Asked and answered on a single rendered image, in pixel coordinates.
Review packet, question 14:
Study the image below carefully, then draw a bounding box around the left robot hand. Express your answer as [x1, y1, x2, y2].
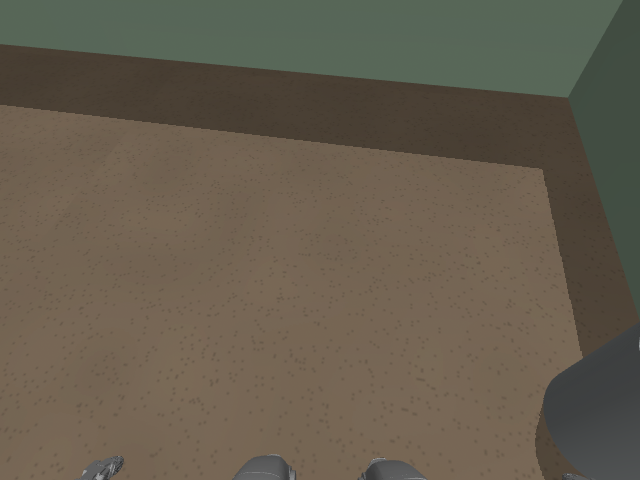
[75, 456, 124, 480]

